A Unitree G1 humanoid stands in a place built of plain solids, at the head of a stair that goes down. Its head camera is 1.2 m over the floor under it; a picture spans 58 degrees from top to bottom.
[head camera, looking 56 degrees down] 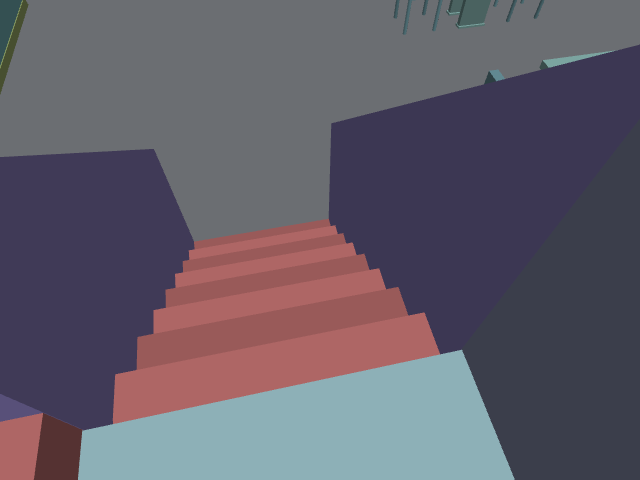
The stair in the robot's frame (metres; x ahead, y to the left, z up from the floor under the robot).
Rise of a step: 0.19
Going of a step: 0.20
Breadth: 1.04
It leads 12 degrees to the left of straight ahead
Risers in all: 9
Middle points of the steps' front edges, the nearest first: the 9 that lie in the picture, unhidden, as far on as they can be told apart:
0.33 0.10 0.00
0.53 0.15 -0.19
0.73 0.19 -0.38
0.93 0.23 -0.56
1.12 0.27 -0.75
1.32 0.31 -0.94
1.52 0.36 -1.13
1.72 0.40 -1.32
1.92 0.44 -1.51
